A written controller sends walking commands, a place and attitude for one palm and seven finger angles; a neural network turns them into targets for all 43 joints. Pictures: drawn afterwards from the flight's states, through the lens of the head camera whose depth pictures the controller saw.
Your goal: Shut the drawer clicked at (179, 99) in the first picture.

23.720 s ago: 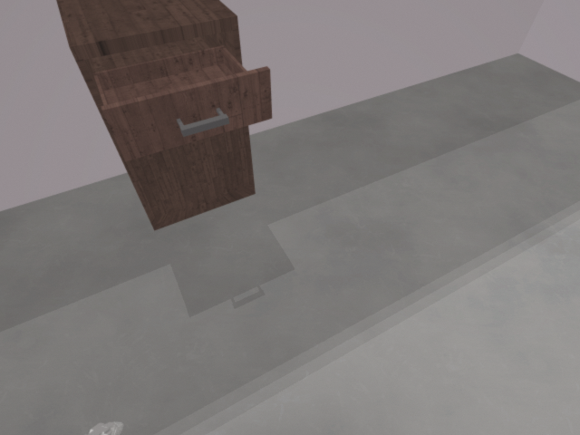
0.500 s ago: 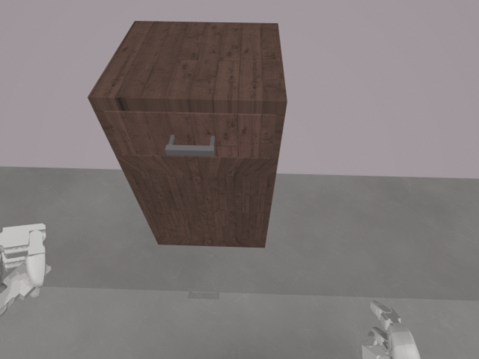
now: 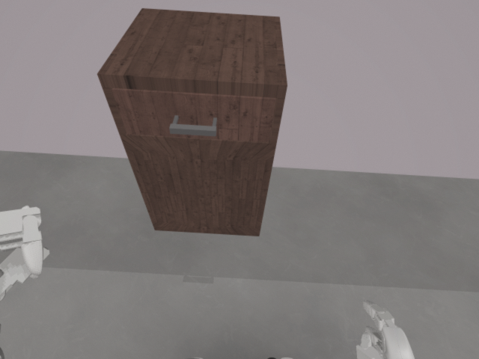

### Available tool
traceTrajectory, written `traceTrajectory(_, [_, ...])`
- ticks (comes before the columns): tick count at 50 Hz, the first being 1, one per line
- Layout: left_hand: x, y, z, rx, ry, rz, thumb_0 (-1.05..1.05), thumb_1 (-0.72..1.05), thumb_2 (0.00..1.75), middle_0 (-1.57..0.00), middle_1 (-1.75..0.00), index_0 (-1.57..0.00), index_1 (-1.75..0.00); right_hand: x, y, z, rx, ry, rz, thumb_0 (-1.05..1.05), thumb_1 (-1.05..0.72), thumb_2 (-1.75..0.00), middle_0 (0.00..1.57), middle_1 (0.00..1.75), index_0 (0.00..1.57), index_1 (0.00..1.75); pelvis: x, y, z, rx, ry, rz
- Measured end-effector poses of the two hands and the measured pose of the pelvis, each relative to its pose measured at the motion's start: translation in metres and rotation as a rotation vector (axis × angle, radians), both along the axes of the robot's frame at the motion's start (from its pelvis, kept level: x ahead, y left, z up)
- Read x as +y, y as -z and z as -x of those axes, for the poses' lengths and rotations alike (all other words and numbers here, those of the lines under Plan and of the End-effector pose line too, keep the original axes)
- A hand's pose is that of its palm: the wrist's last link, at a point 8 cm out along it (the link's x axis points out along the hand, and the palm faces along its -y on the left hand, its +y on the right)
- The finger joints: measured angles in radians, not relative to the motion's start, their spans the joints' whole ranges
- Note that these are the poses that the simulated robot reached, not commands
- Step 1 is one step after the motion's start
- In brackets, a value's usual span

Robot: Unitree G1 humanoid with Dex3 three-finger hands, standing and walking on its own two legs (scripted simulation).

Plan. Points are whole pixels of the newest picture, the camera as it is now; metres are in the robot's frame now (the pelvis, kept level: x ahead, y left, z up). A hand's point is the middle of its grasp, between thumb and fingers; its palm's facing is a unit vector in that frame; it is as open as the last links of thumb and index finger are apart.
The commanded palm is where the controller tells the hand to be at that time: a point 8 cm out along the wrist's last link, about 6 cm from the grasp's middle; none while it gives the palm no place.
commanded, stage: step back with the hand held close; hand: left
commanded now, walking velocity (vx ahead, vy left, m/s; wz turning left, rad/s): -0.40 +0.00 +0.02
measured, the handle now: (194, 125) +0.72 +0.16 -0.07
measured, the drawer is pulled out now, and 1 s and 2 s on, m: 0.00 0.00 0.00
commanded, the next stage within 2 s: stop stepping back and stand still in 0.74 s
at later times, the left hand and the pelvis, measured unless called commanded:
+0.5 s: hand out of the picture +0.13 +0.26 +0.19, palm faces +0.46 -0.75 -0.48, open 3.2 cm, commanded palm +0.05 +0.29 +0.19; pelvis -0.05 +0.00 +0.00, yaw +5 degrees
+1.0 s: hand out of the picture +0.05 +0.23 +0.17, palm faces +0.29 -0.80 -0.52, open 3.2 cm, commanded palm +0.01 +0.26 +0.19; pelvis -0.13 -0.01 +0.01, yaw -3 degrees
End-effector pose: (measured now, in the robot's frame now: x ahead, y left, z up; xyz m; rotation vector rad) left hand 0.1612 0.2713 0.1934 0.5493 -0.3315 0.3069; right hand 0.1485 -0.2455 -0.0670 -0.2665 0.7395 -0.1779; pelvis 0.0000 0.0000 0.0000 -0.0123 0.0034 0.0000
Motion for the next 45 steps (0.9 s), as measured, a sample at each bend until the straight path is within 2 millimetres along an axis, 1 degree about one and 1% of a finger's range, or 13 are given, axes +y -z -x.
traceTrajectory(5, [0.003,-0.002,0.005,0.0,0.003,-0.084,0.01,0.88,0.9,-1.41,-1.59,-1.4,-1.6,-0.01,0.006,0.021,0.021,0.045,0.007,0.02,-0.91,-0.9,0.2,0.3,0.21,0.3,-0.003,0.004,0.007,0.001,-0.031,0.002])
traceTrajectory(9, [0.005,-0.002,0.016,0.008,-0.028,-0.117,0.01,0.88,0.9,-1.41,-1.59,-1.4,-1.6,-0.014,0.013,0.026,0.021,0.05,-0.006,0.02,-0.91,-0.9,0.2,0.3,0.21,0.3,-0.007,0.008,0.013,-0.003,-0.031,0.002])
traceTrajectory(12, [0.002,-0.001,0.025,0.008,-0.026,-0.082,0.01,0.88,0.9,-1.41,-1.59,-1.4,-1.6,-0.014,0.014,0.026,0.028,0.036,-0.01,0.02,-0.91,-0.9,0.2,0.3,0.21,0.3,-0.008,0.007,0.02,0.003,-0.032,-0.001])
traceTrajectory(16, [0.0,0.002,0.038,-0.012,0.006,-0.02,0.01,0.88,0.9,-1.41,-1.59,-1.4,-1.6,-0.007,0.009,0.028,0.04,0.011,0.006,0.02,-0.91,-0.9,0.2,0.3,0.21,0.3,-0.002,0.005,0.033,0.007,-0.048,-0.003])
traceTrajectory(20, [0.01,0.003,0.053,-0.019,0.004,-0.044,0.01,0.88,0.9,-1.41,-1.59,-1.4,-1.6,0.004,0.003,0.03,-0.004,-0.003,0.021,0.02,-0.91,-0.9,0.2,0.3,0.21,0.3,0.002,0.007,0.046,0.006,-0.066,0.034])
traceTrajectory(26, [0.027,-0.014,0.084,-0.058,-0.095,-0.057,0.01,0.88,0.9,-1.41,-1.59,-1.4,-1.6,0.026,-0.004,0.034,-0.03,-0.058,-0.029,0.02,-0.91,-0.9,0.2,0.3,0.21,0.3,-0.003,-0.002,0.056,0.05,-0.081,0.076])
traceTrajectory(28, [0.024,-0.012,0.093,-0.058,-0.107,-0.034,0.01,0.89,0.9,-1.41,-1.59,-1.4,-1.6,0.03,-0.003,0.034,-0.041,-0.084,-0.044,0.02,-0.91,-0.9,0.2,0.3,0.21,0.3,-0.007,-0.001,0.062,0.076,-0.052,0.06])
traceTrajectory(31, [0.008,0.0,0.097,-0.049,-0.071,-0.009,0.01,0.89,0.9,-1.41,-1.59,-1.4,-1.6,0.03,0.003,0.037,-0.058,-0.121,-0.055,0.02,-0.9,-0.9,0.2,0.3,0.21,0.3,-0.015,0.005,0.079,0.104,0.004,0.016])
traceTrajectory(34, [-0.01,0.007,0.09,-0.035,0.007,0.043,0.01,0.89,0.9,-1.41,-1.59,-1.4,-1.6,0.024,0.008,0.052,-0.03,-0.106,-0.046,0.01,-0.9,-0.9,0.21,0.3,0.21,0.3,-0.017,0.002,0.094,0.075,0.018,0.039])
traceTrajectory(37, [-0.023,0.0,0.085,-0.068,0.103,0.04,0.01,0.89,0.9,-1.41,-1.59,-1.41,-1.6,0.014,0.004,0.074,-0.02,-0.046,-0.036,0.02,-0.9,-0.9,0.21,0.3,0.21,0.3,-0.018,0.001,0.103,0.046,0.016,0.031])
traceTrajectory(39, [-0.028,-0.007,0.086,-0.089,0.158,0.004,0.01,0.88,0.9,-1.41,-1.59,-1.4,-1.6,0.005,-0.001,0.089,-0.035,-0.01,-0.026,0.02,-0.9,-0.9,0.21,0.3,0.21,0.3,-0.02,0.002,0.11,0.035,0.023,0.027])
traceTrajectory(42, [-0.03,-0.014,0.097,-0.071,0.196,-0.065,0.01,0.88,0.9,-1.41,-1.59,-1.4,-1.6,-0.01,-0.007,0.111,-0.069,0.026,-0.013,0.02,-0.9,-0.9,0.21,0.3,0.21,0.3,-0.022,0.004,0.125,0.029,0.017,0.037])
traceTrajectory(45, [-0.025,-0.015,0.119,-0.004,0.181,-0.105,0.01,0.88,0.9,-1.41,-1.59,-1.4,-1.6,-0.023,-0.007,0.133,-0.054,0.055,-0.009,0.02,-0.91,-0.9,0.2,0.3,0.21,0.3,-0.023,0.002,0.137,0.028,0.005,0.036])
